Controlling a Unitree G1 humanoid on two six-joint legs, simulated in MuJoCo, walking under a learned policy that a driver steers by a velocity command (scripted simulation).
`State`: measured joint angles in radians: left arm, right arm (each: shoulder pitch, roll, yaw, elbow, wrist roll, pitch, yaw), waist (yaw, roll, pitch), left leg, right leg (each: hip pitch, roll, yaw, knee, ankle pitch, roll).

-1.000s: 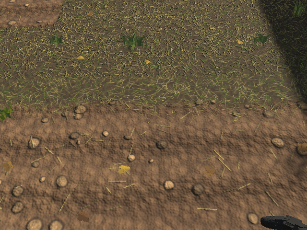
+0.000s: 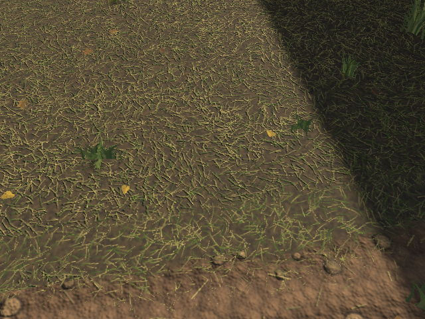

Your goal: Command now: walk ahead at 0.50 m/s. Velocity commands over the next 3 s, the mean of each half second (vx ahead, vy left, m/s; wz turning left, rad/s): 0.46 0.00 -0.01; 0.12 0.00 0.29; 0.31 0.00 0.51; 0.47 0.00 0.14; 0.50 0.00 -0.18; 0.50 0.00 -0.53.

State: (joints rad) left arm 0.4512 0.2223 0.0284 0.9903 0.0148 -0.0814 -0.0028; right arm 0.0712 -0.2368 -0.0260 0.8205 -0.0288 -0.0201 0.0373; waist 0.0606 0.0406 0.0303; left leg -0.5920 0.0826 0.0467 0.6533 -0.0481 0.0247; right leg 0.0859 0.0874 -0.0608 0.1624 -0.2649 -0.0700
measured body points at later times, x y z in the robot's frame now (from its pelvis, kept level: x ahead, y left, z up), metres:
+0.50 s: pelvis +0.26 +0.04 +0.00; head +0.29 +0.05 +0.45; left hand +0.41 +0.27 -0.13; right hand +0.21 -0.20 -0.14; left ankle +0.18 +0.11 -0.74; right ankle +0.42 -0.09 -0.70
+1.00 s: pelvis +0.34 +0.02 -0.01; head +0.36 +0.03 +0.44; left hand +0.38 +0.30 -0.14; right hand +0.46 -0.22 -0.14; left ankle +0.32 +0.13 -0.71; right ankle +0.43 -0.05 -0.74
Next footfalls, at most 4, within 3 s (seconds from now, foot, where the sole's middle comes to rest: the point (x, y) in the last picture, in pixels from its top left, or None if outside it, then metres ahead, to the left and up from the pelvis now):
0.10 left None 0.22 0.11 -0.78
0.60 right None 0.47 -0.06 -0.78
1.08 left None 0.34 0.13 -0.78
1.58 right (222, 267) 0.65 0.05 -0.78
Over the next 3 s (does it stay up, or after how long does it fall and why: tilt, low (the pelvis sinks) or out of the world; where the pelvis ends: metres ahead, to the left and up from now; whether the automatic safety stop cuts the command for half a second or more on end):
stays up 1.20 0.40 0.00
